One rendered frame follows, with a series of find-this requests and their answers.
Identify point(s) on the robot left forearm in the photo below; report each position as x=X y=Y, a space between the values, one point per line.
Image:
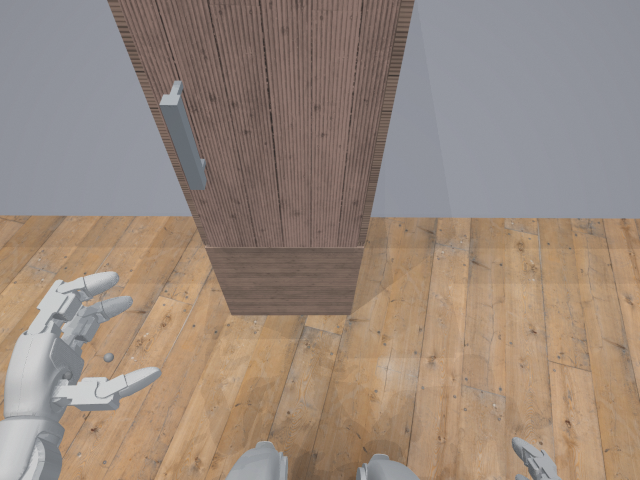
x=29 y=448

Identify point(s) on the robot left thigh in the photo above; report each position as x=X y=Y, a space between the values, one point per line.
x=260 y=464

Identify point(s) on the cupboard door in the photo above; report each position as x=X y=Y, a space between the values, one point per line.
x=283 y=98

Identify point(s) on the left robot hand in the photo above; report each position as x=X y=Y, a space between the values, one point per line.
x=34 y=384

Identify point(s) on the handle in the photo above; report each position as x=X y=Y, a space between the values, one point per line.
x=175 y=116

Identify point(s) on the right robot hand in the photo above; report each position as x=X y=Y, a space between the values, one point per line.
x=540 y=465

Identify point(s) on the robot left shin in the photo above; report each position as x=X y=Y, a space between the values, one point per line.
x=264 y=444

